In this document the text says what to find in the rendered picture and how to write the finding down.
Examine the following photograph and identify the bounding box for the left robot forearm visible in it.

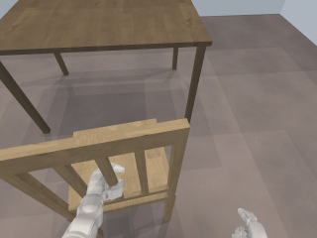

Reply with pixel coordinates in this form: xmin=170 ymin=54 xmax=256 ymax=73
xmin=61 ymin=193 xmax=104 ymax=238

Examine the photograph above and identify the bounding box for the table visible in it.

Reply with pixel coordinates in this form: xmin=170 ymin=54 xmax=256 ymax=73
xmin=0 ymin=0 xmax=213 ymax=134

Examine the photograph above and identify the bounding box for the right robot hand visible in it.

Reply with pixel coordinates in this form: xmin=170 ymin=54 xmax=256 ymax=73
xmin=232 ymin=208 xmax=267 ymax=238

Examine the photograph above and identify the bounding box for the left robot hand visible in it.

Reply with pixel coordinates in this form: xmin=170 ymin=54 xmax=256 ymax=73
xmin=86 ymin=163 xmax=125 ymax=201

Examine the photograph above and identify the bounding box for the chair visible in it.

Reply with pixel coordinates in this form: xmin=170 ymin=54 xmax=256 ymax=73
xmin=0 ymin=118 xmax=190 ymax=238

